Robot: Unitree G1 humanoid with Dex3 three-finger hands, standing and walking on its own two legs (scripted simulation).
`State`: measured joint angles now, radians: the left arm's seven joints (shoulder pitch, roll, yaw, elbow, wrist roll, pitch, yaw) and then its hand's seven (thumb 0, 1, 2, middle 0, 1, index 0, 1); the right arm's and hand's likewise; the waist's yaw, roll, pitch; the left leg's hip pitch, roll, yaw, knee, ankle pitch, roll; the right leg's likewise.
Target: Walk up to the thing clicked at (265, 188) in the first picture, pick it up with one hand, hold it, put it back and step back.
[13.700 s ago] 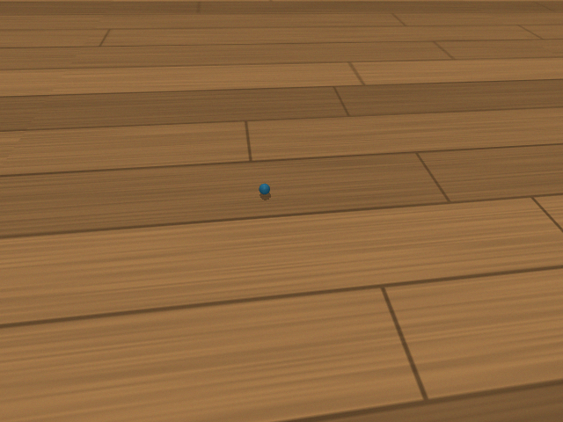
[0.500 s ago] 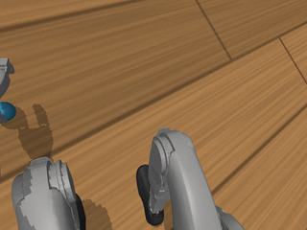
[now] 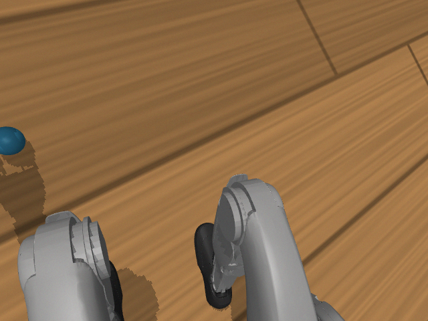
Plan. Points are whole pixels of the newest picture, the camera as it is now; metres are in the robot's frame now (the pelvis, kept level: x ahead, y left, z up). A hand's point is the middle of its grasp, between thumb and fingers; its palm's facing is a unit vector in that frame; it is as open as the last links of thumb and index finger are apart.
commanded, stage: rest palm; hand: left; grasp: from above
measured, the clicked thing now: (7, 140) +0.47 +0.30 -0.28
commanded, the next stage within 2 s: close in 1.40 s
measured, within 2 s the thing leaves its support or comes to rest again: neither
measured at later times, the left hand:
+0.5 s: hand out of the picture +0.47 +0.30 -0.25, palm faces -0.46 -0.11 -0.88, open 14.2 cm
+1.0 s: hand (6, 145) +0.46 +0.29 -0.26, palm faces -0.46 -0.12 -0.88, open 14.1 cm
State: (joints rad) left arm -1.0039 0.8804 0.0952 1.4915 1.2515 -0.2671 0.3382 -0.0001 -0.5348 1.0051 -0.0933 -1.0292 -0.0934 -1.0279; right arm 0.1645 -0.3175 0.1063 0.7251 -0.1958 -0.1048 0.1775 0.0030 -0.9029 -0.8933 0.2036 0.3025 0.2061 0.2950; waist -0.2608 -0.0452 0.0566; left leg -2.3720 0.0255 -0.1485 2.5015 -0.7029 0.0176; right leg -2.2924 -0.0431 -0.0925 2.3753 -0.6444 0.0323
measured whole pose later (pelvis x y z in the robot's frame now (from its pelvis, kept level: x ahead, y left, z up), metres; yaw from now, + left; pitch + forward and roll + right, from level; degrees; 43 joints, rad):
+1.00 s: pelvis +0.00 +0.01 -0.01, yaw -4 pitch +28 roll -14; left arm -1.06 1.01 0.14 1.79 1.36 -0.25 0.65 0.00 -0.52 1.01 -0.10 -0.97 -0.09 -0.98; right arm 0.09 -0.34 0.27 0.66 -0.30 -0.24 0.27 0.00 -0.90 -0.90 0.20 0.30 0.20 0.29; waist -0.39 -0.14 0.16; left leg -2.36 0.04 -0.22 2.59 -0.74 0.03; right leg -2.25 -0.01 -0.15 2.39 -0.64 0.06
